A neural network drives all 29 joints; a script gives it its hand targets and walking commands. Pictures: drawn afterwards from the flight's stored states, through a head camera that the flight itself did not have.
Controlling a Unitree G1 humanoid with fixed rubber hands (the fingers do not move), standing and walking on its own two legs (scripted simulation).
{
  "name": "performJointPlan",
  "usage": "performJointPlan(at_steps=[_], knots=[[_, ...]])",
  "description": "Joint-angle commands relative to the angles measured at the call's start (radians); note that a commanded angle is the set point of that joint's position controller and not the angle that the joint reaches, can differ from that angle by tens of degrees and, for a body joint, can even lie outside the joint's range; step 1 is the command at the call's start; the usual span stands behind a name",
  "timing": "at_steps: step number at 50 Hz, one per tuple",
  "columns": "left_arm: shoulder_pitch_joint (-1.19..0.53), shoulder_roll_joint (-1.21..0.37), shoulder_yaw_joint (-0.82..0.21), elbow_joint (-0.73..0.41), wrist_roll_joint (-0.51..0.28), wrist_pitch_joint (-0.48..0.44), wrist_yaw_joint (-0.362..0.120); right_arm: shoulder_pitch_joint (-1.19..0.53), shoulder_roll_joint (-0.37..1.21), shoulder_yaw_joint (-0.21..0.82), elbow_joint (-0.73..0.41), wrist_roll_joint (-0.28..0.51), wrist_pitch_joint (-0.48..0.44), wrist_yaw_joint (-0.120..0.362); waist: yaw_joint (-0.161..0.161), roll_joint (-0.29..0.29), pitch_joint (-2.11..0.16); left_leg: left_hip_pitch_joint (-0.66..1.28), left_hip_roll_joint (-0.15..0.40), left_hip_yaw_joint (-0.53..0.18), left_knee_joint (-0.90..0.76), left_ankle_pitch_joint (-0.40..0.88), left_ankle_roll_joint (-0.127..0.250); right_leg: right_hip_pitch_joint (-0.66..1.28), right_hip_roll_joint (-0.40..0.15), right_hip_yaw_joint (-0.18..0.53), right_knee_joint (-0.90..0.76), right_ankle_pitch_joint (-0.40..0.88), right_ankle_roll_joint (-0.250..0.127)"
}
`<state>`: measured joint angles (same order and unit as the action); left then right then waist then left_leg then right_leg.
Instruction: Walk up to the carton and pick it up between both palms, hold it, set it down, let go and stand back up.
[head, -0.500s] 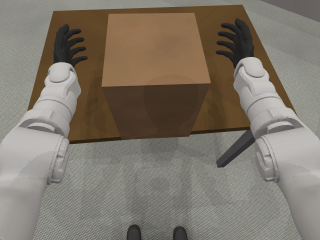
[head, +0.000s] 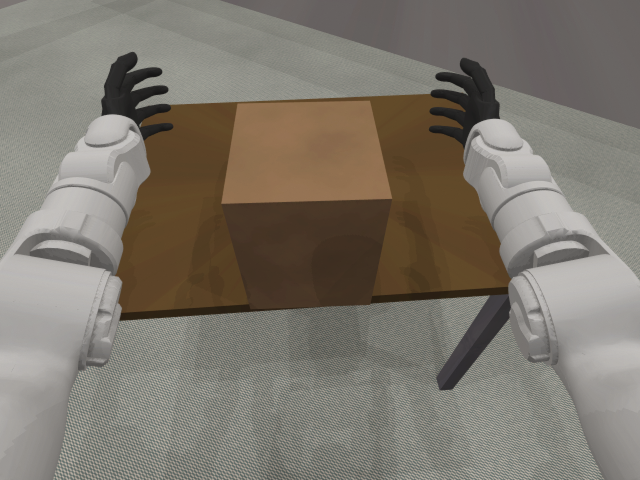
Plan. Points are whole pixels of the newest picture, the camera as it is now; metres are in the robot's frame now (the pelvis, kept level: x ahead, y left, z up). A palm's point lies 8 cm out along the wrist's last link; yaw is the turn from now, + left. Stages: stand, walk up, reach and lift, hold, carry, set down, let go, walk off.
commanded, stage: set down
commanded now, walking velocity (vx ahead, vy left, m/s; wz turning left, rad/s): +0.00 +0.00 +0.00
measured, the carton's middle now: (307, 209) +0.53 +0.00 +0.02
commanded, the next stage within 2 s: let go in 0.06 s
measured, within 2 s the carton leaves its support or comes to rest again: neither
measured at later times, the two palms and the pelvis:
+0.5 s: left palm (128, 180) +0.46 +0.22 +0.15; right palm (467, 175) +0.45 -0.19 +0.15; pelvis +0.01 +0.01 +0.01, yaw -1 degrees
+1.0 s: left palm (139, 224) +0.43 +0.21 +0.10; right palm (466, 223) +0.42 -0.20 +0.09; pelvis +0.01 +0.02 +0.00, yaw -1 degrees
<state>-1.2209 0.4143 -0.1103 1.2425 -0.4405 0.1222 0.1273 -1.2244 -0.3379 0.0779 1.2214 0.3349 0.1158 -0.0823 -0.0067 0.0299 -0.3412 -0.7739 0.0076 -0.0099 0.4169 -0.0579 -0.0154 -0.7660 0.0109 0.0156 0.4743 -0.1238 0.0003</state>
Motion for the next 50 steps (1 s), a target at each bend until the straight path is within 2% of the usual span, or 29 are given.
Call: performJointPlan(at_steps=[1,8,14,15,17,23,26,30,34,40,44,48,50], knots=[[-0.429,0.169,0.025,-0.147,0.002,-0.026,-0.006,-0.454,-0.116,-0.029,-0.177,-0.012,-0.018,0.001,-0.005,-0.023,-0.487,0.547,-0.042,-0.017,0.02,0.12,-0.03,0.131,0.014,-0.012,-0.121,-0.043,0.061],[-0.357,0.175,0.063,-0.217,0.03,-0.064,-0.019,-0.396,-0.119,-0.053,-0.291,-0.038,-0.054,0.01,-0.006,-0.02,-0.564,0.611,-0.05,-0.011,0.012,0.265,-0.036,0.198,0.025,-0.016,-0.13,0.102,0.055],[-0.314,0.16,0.075,-0.294,0.047,-0.103,-0.017,-0.337,-0.126,-0.066,-0.36,-0.039,-0.096,0.021,-0.009,-0.013,-0.632,0.651,-0.058,-0.005,0.034,0.327,-0.042,0.205,0.032,-0.017,-0.111,0.177,0.05],[-0.286,0.158,0.084,-0.307,0.053,-0.109,-0.016,-0.309,-0.115,-0.052,-0.383,-0.031,-0.104,0.021,0.002,-0.022,-0.638,0.656,-0.062,-0.002,0.04,0.34,-0.038,0.216,0.031,-0.015,-0.104,0.2,0.051],[-0.274,0.151,0.082,-0.337,0.056,-0.116,-0.016,-0.29,-0.122,-0.062,-0.392,-0.027,-0.114,0.023,-0.004,-0.016,-0.645,0.664,-0.065,-0.001,0.049,0.345,-0.04,0.209,0.033,-0.015,-0.092,0.22,0.05],[-0.199,0.123,0.082,-0.394,0.079,-0.13,-0.018,-0.19,-0.128,-0.066,-0.412,-0.019,-0.141,0.028,0.001,0.002,-0.603,0.702,-0.069,0.0,0.068,0.317,-0.045,0.164,0.038,-0.019,-0.087,0.181,0.043],[-0.141,0.1,0.081,-0.372,0.092,-0.134,-0.019,-0.128,-0.121,-0.065,-0.379,-0.024,-0.15,0.033,0.002,-0.008,-0.531,0.697,-0.066,-0.001,0.067,0.265,-0.043,0.137,0.04,-0.022,-0.09,0.124,0.04],[-0.143,0.081,0.061,-0.376,0.086,-0.163,-0.005,-0.119,-0.12,-0.075,-0.396,-0.028,-0.174,0.045,0.008,-0.005,-0.477,0.678,-0.059,-0.005,0.068,0.182,-0.038,0.092,0.037,-0.024,-0.087,0.022,0.034],[-0.149,0.075,0.045,-0.328,0.076,-0.196,0.015,-0.118,-0.11,-0.085,-0.379,-0.045,-0.192,0.058,0.012,-0.02,-0.457,0.625,-0.053,-0.004,0.074,0.114,-0.024,0.07,0.03,-0.024,-0.074,-0.043,0.033],[-0.093,0.065,0.035,-0.271,0.066,-0.245,0.021,-0.064,-0.103,-0.076,-0.37,-0.051,-0.23,0.067,0.007,-0.04,-0.486,0.58,-0.059,0.001,0.106,0.136,-0.014,0.107,0.025,-0.017,-0.032,0.014,0.039],[-0.068,0.071,0.039,-0.29,0.078,-0.276,0.024,-0.044,-0.108,-0.076,-0.385,-0.052,-0.258,0.076,0.016,-0.042,-0.503,0.569,-0.059,0.003,0.115,0.164,-0.017,0.122,0.03,-0.012,-0.017,0.028,0.038],[-0.03,0.051,0.033,-0.319,0.085,-0.299,0.023,-0.002,-0.098,-0.075,-0.415,-0.055,-0.283,0.078,0.011,-0.045,-0.51,0.561,-0.064,0.005,0.124,0.168,-0.014,0.14,0.029,-0.01,-0.003,0.043,0.04],[0.001,0.044,0.034,-0.306,0.096,-0.308,0.02,0.031,-0.094,-0.076,-0.394,-0.06,-0.294,0.081,0.011,-0.051,-0.492,0.549,-0.065,0.007,0.126,0.159,-0.013,0.147,0.03,-0.009,0.002,0.04,0.04]])
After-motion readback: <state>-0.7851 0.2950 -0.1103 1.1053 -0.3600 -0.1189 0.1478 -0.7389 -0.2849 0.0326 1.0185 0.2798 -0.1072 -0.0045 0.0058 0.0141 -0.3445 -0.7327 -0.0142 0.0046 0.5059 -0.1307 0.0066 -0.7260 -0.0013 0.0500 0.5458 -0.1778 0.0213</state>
